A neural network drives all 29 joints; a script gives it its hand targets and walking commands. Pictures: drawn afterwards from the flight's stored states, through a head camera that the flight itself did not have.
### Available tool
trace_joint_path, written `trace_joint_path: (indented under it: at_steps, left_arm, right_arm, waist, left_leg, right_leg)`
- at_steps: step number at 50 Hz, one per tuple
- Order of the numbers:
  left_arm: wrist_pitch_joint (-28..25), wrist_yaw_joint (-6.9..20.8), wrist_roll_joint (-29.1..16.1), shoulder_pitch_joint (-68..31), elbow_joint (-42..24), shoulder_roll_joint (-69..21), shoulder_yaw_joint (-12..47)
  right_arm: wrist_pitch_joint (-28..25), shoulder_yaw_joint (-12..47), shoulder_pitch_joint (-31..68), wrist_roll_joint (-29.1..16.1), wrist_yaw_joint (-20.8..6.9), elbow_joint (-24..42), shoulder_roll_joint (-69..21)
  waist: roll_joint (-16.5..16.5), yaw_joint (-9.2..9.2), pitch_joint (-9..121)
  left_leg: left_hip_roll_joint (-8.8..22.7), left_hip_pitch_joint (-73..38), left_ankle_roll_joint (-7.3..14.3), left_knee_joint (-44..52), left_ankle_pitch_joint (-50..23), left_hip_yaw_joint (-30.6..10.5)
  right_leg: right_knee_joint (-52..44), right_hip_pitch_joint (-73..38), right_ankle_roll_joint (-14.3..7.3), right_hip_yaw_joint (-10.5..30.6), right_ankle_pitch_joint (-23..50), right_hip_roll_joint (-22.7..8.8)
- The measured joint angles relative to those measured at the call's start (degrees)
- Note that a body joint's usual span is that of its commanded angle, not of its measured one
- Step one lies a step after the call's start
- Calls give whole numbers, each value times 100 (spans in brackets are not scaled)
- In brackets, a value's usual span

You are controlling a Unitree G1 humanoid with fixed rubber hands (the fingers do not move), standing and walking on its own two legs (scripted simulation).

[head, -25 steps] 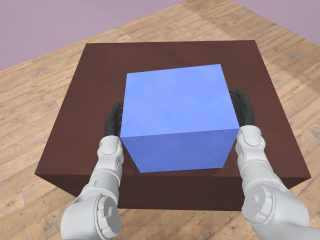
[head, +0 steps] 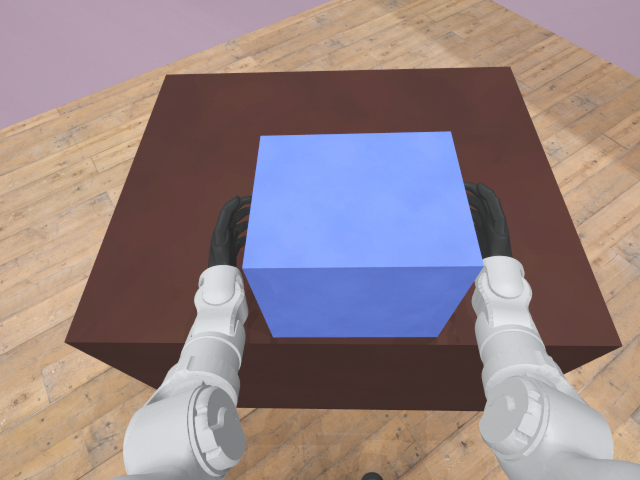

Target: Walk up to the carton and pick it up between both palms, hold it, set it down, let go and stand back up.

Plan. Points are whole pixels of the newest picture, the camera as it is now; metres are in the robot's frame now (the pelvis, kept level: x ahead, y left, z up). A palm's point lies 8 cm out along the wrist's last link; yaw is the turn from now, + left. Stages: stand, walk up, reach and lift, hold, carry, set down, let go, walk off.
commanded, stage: set down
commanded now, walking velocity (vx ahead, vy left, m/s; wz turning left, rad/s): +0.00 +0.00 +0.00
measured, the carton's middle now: (354, 242) +0.43 -0.05 -0.03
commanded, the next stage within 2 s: none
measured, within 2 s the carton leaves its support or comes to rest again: neither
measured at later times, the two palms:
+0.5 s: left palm (227, 246) +0.42 +0.13 +0.01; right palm (488, 240) +0.39 -0.22 +0.02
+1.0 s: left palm (204, 250) +0.42 +0.17 +0.00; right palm (522, 236) +0.40 -0.28 +0.00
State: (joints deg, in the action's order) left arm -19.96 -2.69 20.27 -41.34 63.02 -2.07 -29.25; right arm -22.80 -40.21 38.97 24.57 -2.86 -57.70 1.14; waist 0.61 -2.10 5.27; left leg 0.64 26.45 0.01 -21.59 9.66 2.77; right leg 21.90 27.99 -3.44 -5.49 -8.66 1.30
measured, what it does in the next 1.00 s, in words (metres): lowers itself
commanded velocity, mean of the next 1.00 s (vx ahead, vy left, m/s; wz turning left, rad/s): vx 0.00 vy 0.00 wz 0.00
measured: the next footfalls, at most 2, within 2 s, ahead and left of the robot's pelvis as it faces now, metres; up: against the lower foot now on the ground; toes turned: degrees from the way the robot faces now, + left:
none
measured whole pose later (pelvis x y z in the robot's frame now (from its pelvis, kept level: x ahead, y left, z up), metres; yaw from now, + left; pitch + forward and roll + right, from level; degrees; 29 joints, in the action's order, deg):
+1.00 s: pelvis -0.02 +0.00 -0.05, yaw -2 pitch +28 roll +0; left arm -27.4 -5.0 -14.8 -59.1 91.9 12.6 2.7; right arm -27.9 7.2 58.5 -23.2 -0.9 -92.3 22.1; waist 2.2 0.3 17.5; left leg 2.8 56.0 -0.6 -47.3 18.9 3.1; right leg 45.3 57.1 -4.0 -5.3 -16.1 1.8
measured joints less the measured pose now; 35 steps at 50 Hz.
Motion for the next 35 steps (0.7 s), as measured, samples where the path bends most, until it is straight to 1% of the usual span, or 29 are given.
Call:
trace_joint_path:
  at_steps: [11, 15, 19, 25, 29, 31, 35]
  left_arm:
    - [-49, -46, 93, -48, 22, 22, -27]
    - [-43, -135, 11, -91, 148, 116, 105]
    - [-36, -285, -401, -207, 456, 361, 528]
    - [-226, -510, -1193, -668, 1273, 736, 1274]
    - [-442, -551, -1597, -1042, 1863, 878, 1613]
    - [-556, -528, -1802, -1205, 2155, 936, 1815]
    - [-806, -519, -2250, -1447, 2629, 980, 2196]
  right_arm:
    - [45, -33, 78, -23, -39, -71, 25]
    - [57, 151, 136, -201, -29, -256, 123]
    - [56, 684, 284, -692, 24, -669, 343]
    - [93, 1650, 719, -1653, 215, -1487, 718]
    - [24, 2178, 1032, -2156, 335, -1973, 914]
    - [-52, 2437, 1181, -2405, 390, -2207, 995]
    - [-237, 2983, 1446, -2870, 427, -2658, 1138]
  waist:
    - [-40, -20, 57]
    - [-39, -31, 105]
    - [-45, -68, 230]
    - [-40, -60, 583]
    - [17, -23, 732]
    - [68, -4, 811]
    - [171, 38, 993]
  left_leg:
    - [0, 129, 17, -64, 12, 24]
    - [12, 183, 18, -120, 43, 54]
    - [41, 364, 16, -264, 108, 102]
    - [74, 1011, 33, -682, 260, 181]
    - [91, 1495, 40, -1059, 398, 189]
    - [106, 1745, 36, -1273, 481, 177]
    - [143, 2214, 19, -1694, 655, 145]
  right_leg:
    - [45, 128, 6, 21, 6, -4]
    - [79, 183, 10, 49, -1, 6]
    - [185, 368, 6, 93, -25, 26]
    - [594, 1041, 6, 163, -139, 32]
    - [946, 1518, 12, 167, -258, 23]
    - [1126, 1752, 13, 154, -325, 23]
    - [1480, 2186, 12, 122, -465, 32]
